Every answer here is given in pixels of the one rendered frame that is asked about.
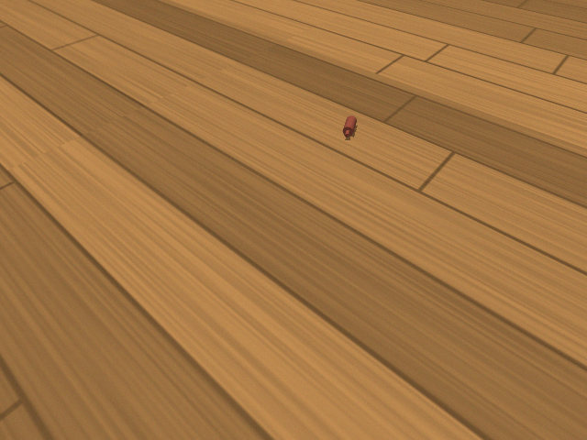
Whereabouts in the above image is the bottle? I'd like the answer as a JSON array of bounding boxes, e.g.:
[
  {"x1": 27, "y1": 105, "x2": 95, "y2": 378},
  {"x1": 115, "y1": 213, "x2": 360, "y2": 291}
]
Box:
[{"x1": 343, "y1": 115, "x2": 357, "y2": 138}]

